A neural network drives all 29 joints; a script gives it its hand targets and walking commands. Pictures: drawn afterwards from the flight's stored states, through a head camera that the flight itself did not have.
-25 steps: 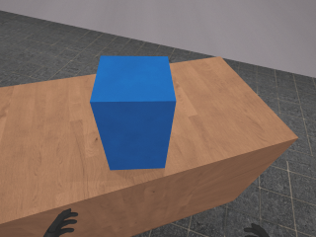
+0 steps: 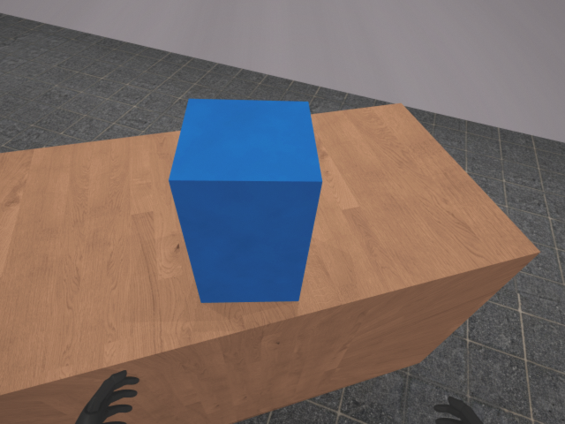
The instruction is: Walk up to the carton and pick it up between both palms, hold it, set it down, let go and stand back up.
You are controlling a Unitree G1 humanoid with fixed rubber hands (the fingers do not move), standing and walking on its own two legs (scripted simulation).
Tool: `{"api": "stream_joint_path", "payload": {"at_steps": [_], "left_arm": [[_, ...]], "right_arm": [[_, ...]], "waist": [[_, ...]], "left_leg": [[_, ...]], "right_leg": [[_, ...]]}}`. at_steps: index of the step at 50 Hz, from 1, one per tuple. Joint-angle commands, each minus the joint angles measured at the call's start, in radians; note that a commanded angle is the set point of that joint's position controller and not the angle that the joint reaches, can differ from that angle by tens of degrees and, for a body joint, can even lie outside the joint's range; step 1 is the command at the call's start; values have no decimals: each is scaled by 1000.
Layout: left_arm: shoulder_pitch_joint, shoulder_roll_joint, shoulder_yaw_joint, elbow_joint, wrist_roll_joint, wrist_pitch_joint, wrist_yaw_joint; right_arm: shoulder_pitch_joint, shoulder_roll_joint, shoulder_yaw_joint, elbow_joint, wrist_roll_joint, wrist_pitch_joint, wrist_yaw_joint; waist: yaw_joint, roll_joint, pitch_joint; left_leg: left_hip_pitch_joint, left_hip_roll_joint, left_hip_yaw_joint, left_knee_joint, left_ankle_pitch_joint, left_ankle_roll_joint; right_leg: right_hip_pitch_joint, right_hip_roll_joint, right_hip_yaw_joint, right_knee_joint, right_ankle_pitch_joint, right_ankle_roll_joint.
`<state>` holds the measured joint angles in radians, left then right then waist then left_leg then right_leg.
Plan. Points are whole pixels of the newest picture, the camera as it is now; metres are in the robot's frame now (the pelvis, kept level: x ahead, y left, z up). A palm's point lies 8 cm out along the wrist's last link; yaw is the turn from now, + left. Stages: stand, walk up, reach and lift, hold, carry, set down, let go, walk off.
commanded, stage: walk up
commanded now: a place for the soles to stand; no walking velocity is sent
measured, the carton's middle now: (249, 211) +0.41 +0.05 +0.07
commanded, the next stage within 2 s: none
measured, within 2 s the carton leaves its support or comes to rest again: neither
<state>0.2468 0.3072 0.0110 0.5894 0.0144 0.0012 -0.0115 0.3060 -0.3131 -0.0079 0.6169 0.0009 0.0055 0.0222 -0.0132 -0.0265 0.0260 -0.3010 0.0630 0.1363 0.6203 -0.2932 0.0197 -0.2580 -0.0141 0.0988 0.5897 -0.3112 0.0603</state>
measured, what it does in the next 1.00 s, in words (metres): stands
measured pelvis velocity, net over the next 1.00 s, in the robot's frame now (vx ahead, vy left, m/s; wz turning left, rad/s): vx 0.00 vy -0.02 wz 0.15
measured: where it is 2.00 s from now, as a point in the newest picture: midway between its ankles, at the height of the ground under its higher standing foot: outside the picture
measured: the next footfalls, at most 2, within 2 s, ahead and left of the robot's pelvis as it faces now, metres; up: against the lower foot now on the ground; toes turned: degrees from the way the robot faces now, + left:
none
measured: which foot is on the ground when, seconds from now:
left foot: down 0.00-1.00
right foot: down 0.00-1.00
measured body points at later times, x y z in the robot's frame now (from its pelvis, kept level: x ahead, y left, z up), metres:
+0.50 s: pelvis +0.00 +0.00 +0.00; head +0.00 +0.01 +0.45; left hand +0.14 +0.27 -0.09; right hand +0.13 -0.27 -0.09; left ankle +0.03 +0.11 -0.73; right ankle +0.01 -0.16 -0.73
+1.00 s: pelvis +0.00 -0.02 +0.00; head +0.00 -0.01 +0.45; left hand +0.11 +0.27 -0.09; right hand +0.15 -0.27 -0.09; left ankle +0.03 +0.11 -0.73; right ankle +0.01 -0.16 -0.73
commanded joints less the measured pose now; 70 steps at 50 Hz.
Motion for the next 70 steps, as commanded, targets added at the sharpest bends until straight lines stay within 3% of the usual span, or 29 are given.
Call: {"api": "stream_joint_path", "payload": {"at_steps": [1,8,13,20,24,29,32,33,34,38,48,63,70], "left_arm": [[-16,129,40,-73,1,-16,4],[-12,127,41,-71,-1,-16,4],[-13,136,43,-76,0,-18,4],[-8,131,40,-75,2,-16,4],[-9,132,44,-77,1,-15,3],[-4,130,46,-76,4,-15,3],[-9,136,46,-78,5,-16,3],[-26,114,48,-75,8,-16,0],[-3,103,44,-72,7,-16,0],[-4,111,49,-66,7,-20,3],[-33,125,57,-67,3,-17,0],[-35,128,55,-65,5,-2,4],[-24,136,57,-61,6,3,7]], "right_arm": [[7,-144,-42,-71,-1,-12,-3],[1,-146,-45,-76,-2,-12,-2],[8,-142,-43,-74,-2,-13,0],[-3,-143,-43,-77,-2,-13,0],[-2,-146,-48,-80,-3,-12,0],[-11,-147,-48,-82,-2,-14,2],[-3,-136,-46,-83,-3,-15,3],[8,-148,-54,-94,3,-17,4],[-7,-158,-56,-93,1,-17,4],[-2,-142,-56,-101,-2,-14,5],[20,-121,-62,-110,-10,-19,7],[30,-125,-77,-132,-11,-23,3],[26,-125,-82,-140,-12,-19,0]], "waist": [[3,21,-26],[2,39,-23],[2,12,-37],[4,41,-38],[3,16,-19],[6,51,-15],[1,22,-17],[-14,94,-14],[6,108,-31],[3,61,-32],[-7,6,-21],[4,43,-25],[3,43,-26]], "left_leg": [[25,89,-131,-148,24,54],[19,89,-147,-156,-3,57],[36,79,-139,-135,48,50],[22,77,-155,-143,42,56],[21,73,-163,-138,38,53],[-8,72,-180,-154,-6,57],[4,64,-178,-141,26,52],[-3,64,-214,-185,63,45],[3,85,-235,-201,71,57],[-1,61,-229,-176,89,50],[8,3,-235,-102,133,29],[-57,-31,-336,-79,179,41],[-68,-53,-350,-57,196,43]], "right_leg": [[-36,-44,44,-84,104,-88],[-42,-43,35,-86,77,-88],[-38,-50,33,-90,106,-90],[-21,-52,20,-85,95,-87],[-40,-54,12,-92,74,-87],[-29,-54,2,-88,50,-87],[-32,-60,5,-97,56,-88],[-29,-44,-41,-61,63,-80],[-15,-34,-59,-46,44,-70],[-2,-55,-53,-88,36,-73],[-30,-102,-63,-141,-17,-97],[25,-121,-146,-104,-63,-102],[38,-135,-167,-102,-69,-110]]}}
